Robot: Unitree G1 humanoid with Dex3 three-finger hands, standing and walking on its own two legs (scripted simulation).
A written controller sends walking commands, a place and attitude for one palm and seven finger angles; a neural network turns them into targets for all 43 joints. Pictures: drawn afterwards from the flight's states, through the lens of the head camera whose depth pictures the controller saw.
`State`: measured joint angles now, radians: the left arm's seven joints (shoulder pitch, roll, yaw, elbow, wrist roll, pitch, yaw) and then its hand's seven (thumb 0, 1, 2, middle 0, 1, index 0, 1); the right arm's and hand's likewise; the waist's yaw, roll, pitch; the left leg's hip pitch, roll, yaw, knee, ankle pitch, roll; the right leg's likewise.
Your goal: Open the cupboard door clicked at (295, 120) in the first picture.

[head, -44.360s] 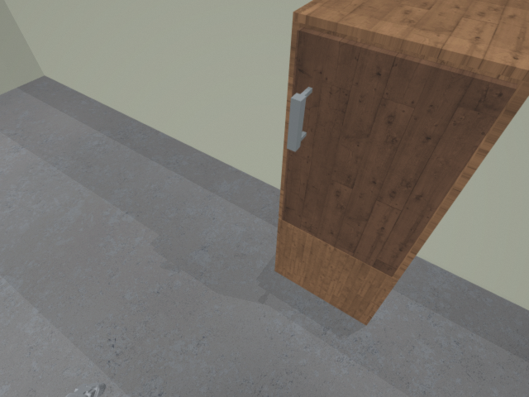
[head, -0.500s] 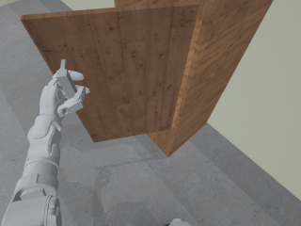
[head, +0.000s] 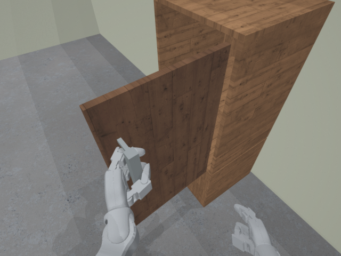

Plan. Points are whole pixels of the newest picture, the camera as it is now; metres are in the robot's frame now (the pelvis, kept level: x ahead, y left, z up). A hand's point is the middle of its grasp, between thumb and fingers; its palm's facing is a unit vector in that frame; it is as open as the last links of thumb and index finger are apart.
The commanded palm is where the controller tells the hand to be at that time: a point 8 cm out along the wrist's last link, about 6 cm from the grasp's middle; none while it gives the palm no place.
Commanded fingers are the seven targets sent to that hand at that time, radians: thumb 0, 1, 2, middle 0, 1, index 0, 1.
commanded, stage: open thumb and fingers to let go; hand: left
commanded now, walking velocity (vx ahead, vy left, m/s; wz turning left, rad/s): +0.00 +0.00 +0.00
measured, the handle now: (130, 163) +0.31 +0.11 +0.08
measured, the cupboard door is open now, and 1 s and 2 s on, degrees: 94 93 96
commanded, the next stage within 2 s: slide the hand sideways off the handle in 0.92 s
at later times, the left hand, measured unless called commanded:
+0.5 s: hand (147, 178) +0.26 +0.07 +0.09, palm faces +0.34 -0.94 +0.00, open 10.2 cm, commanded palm +0.22 +0.11 +0.08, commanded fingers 0.00 -0.50 0.30 -0.30 -1.20 -0.30 -1.20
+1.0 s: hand (145, 178) +0.27 +0.07 +0.09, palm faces +0.30 -0.95 -0.01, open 14.8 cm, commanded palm +0.23 +0.11 +0.08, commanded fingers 0.00 -0.50 0.30 -0.15 -0.30 -0.15 -0.30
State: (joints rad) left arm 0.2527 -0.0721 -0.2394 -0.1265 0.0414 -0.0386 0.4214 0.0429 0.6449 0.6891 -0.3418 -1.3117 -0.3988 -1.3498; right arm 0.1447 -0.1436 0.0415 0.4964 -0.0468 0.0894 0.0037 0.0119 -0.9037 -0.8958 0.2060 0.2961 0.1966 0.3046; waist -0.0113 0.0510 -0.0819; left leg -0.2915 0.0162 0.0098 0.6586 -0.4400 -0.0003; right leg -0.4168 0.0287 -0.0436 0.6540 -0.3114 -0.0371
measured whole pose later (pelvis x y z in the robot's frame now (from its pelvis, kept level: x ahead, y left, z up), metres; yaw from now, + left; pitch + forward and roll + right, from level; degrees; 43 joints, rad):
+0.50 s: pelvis -0.03 -0.02 +0.00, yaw +3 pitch +3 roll +0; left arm 0.07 -0.10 -0.21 0.02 0.04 -0.07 0.47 0.01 0.07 0.54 -0.33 -1.26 -0.34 -1.26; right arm 0.19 -0.19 0.02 0.58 -0.05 0.05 -0.03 0.01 -0.90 -0.90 0.20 0.30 0.19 0.30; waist 0.01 0.06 -0.05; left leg -0.33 0.00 -0.04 0.69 -0.41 -0.02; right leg -0.44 0.01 -0.09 0.68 -0.30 -0.05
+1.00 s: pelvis -0.04 +0.01 -0.01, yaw +2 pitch +3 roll +0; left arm -0.05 -0.11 -0.26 0.13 0.06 -0.07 0.53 -0.01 -0.50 0.30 -0.35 -0.66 -0.34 -0.68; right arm 0.17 -0.17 0.03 0.59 -0.05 0.05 -0.01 0.01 -0.90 -0.90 0.21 0.30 0.20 0.30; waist 0.02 0.04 -0.05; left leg -0.37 -0.03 -0.02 0.73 -0.40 0.02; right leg -0.47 -0.02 -0.07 0.70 -0.28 -0.02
